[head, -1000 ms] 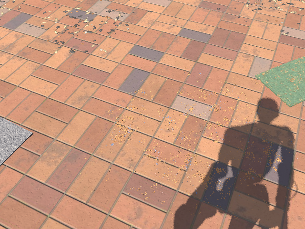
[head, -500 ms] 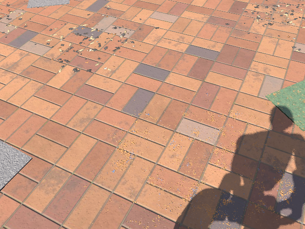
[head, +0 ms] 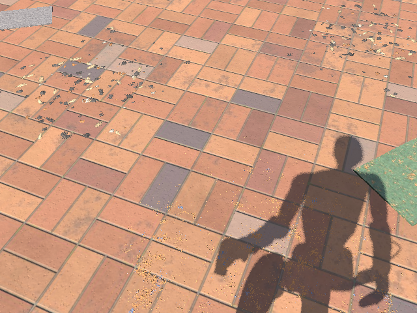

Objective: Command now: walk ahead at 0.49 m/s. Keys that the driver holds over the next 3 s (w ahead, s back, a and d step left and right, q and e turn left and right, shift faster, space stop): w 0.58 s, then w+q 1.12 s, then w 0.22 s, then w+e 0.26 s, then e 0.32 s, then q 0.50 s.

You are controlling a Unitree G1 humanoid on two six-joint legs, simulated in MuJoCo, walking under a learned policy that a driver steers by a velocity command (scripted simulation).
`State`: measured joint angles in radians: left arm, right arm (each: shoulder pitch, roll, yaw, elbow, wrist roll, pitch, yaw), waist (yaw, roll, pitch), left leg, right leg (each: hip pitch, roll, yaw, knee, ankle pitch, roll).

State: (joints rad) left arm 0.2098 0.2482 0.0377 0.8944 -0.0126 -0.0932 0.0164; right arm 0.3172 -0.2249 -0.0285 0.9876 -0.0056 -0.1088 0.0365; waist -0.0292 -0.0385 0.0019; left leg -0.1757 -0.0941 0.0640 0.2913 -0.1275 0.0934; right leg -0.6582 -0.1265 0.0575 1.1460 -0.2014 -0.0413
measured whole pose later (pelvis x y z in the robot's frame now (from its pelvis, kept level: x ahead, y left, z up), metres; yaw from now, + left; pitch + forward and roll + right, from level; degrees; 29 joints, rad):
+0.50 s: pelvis +0.28 -0.08 +0.00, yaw +1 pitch +1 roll +0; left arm 0.28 0.23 0.04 0.91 0.00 -0.11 -0.03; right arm 0.24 -0.28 -0.04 0.93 0.02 -0.09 0.00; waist 0.02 0.04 0.00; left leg -0.56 0.09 -0.03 1.13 -0.26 0.05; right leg -0.23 0.05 -0.07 0.35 -0.15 -0.07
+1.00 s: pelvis +0.55 +0.00 -0.01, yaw +11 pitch +2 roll +0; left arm 0.25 0.26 0.04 0.90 -0.01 -0.13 0.00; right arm 0.17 -0.26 -0.07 0.83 0.01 -0.07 0.04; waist 0.00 -0.01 0.04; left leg -0.40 -0.08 0.01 0.52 -0.16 0.10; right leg -0.38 -0.04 0.03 1.22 -0.39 -0.02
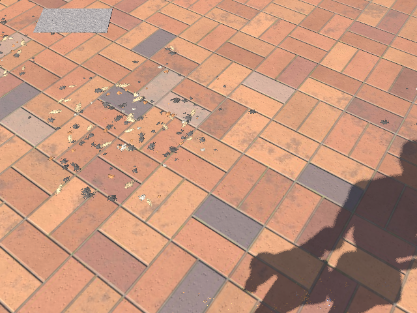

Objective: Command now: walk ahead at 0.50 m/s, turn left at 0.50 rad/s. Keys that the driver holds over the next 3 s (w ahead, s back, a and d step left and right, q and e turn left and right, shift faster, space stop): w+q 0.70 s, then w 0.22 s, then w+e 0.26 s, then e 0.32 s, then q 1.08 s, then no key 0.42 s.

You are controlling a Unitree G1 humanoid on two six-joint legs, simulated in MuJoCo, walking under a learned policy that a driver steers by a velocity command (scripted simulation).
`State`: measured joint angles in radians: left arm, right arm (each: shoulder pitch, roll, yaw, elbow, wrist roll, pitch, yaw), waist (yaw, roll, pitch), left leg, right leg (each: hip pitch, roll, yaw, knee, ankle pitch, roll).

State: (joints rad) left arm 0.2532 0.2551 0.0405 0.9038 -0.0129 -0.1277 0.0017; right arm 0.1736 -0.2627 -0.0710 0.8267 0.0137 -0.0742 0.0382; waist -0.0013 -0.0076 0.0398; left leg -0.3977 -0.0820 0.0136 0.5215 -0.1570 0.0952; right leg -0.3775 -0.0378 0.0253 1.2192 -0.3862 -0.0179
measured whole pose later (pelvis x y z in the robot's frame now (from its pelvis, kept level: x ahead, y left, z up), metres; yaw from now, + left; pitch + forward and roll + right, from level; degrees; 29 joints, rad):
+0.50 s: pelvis +0.28 -0.03 +0.00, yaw +17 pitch +2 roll -1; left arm 0.13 0.25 0.06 0.74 0.01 -0.12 -0.01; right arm 0.34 -0.28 -0.06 0.78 0.03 -0.04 -0.01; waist -0.03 0.03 0.01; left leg -0.41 -0.04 -0.10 1.17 -0.42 0.04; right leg -0.35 0.03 -0.03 0.48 -0.16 -0.02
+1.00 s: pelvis +0.50 +0.12 +0.00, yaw +30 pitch +2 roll -1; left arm 0.31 0.30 0.05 0.89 -0.04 -0.09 -0.01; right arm 0.12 -0.26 -0.05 0.65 0.00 -0.05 0.03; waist 0.04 -0.01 0.05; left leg -0.42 -0.02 0.04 0.58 -0.19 0.06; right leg -0.30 -0.07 -0.01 1.14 -0.46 -0.01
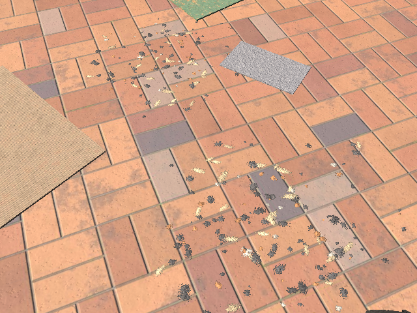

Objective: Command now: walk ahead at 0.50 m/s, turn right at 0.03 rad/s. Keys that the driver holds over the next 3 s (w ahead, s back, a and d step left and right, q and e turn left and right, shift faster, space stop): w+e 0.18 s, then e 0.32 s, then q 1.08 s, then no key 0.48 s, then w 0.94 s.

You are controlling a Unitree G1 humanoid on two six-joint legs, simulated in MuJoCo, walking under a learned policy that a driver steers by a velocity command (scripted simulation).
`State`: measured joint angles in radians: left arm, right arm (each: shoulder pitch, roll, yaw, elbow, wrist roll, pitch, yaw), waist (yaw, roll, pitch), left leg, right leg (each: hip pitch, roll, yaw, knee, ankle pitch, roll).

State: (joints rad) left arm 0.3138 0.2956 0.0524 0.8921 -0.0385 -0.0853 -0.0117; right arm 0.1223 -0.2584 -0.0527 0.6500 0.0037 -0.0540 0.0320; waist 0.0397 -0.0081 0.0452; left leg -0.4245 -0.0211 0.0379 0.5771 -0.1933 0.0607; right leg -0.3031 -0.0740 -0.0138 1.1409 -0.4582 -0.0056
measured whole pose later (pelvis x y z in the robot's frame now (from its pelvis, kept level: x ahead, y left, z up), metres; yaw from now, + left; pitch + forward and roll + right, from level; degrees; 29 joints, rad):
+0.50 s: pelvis +0.23 -0.05 -0.01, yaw -14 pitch +3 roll +1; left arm 0.12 0.29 0.07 0.70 0.01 -0.05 -0.04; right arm 0.20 -0.28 -0.06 0.77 0.00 -0.05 -0.02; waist -0.01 -0.01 0.07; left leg -0.33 -0.02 0.01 1.20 -0.58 -0.04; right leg -0.52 0.06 -0.01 0.59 -0.12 -0.10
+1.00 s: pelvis +0.31 -0.02 +0.01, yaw -7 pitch +2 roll -2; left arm 0.08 0.28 0.07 0.74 0.01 0.02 0.03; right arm 0.26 -0.28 -0.07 0.77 -0.01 0.00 -0.03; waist -0.04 -0.02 0.02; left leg -0.30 0.01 -0.05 0.55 -0.29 0.01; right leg -0.47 0.05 0.00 0.89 -0.46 0.01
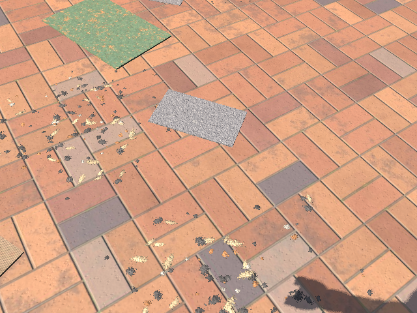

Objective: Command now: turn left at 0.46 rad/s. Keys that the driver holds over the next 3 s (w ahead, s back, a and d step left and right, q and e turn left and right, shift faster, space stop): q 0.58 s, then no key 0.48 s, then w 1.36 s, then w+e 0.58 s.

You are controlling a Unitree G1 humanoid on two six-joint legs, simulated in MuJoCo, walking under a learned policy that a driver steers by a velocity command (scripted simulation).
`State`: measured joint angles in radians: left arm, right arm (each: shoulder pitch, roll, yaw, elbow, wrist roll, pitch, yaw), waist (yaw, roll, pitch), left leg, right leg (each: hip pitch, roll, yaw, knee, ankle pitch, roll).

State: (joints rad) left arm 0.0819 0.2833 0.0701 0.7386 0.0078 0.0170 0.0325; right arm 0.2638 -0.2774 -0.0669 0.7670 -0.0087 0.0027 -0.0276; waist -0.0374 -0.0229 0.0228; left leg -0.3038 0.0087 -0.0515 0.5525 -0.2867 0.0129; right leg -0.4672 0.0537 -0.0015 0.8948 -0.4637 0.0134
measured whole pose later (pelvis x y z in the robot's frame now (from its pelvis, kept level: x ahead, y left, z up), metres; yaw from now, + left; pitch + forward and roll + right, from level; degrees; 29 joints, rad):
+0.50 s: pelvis +0.00 -0.03 +0.01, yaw +18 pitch +2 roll +0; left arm 0.16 0.25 0.07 0.71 0.02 0.01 0.04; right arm 0.19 -0.34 -0.11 0.67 0.02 0.06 -0.03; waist 0.01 0.04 0.04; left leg -0.53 0.01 -0.06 1.06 -0.39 -0.10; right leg -0.23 -0.03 -0.08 0.41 -0.22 -0.02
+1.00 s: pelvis -0.02 +0.03 +0.00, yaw +26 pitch +1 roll +0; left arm 0.18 0.29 0.07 0.78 0.00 0.04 0.03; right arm 0.13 -0.23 -0.03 0.68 -0.02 0.00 -0.01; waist 0.01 -0.03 0.03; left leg -0.25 -0.05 0.00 0.47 -0.23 0.06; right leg -0.34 -0.06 0.02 0.74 -0.39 0.08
